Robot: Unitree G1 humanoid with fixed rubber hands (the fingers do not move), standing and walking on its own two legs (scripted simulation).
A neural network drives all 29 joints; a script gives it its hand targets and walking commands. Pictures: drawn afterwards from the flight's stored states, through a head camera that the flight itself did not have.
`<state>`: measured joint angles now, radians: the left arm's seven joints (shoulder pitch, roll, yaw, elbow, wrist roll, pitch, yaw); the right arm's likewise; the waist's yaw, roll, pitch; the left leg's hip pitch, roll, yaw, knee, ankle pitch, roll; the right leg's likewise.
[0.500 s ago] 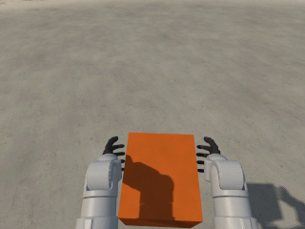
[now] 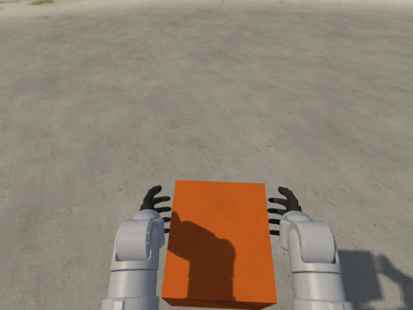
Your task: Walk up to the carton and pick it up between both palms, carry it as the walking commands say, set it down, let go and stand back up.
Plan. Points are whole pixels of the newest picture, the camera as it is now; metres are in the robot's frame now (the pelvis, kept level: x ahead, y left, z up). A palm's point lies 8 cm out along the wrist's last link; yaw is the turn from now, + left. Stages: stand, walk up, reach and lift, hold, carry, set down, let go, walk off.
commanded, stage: carry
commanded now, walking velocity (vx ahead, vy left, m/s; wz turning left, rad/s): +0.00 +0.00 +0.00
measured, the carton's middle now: (217, 245) +0.31 +0.00 -0.02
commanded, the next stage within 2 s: hold in 1.26 s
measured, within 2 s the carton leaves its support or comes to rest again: neither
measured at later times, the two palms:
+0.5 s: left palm (154, 217) +0.31 +0.12 +0.08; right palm (294, 217) +0.30 -0.15 +0.08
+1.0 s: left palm (162, 222) +0.30 +0.11 +0.08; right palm (303, 222) +0.29 -0.16 +0.07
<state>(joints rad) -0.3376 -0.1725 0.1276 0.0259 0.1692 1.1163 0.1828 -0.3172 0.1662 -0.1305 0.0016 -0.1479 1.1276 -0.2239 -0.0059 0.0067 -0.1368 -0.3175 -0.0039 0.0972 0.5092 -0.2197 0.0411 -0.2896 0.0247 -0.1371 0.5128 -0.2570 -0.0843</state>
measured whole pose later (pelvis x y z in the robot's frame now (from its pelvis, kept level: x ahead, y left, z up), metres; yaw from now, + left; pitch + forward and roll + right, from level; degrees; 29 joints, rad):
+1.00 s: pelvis +0.01 -0.03 +0.00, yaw +0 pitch +3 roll +1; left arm -0.30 -0.16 0.12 0.00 0.17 1.07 0.14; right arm -0.28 0.16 -0.11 -0.03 -0.16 1.09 -0.17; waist 0.00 0.01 -0.12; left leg -0.35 0.03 0.08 0.51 -0.22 0.00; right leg -0.31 0.05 -0.16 0.49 -0.26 -0.12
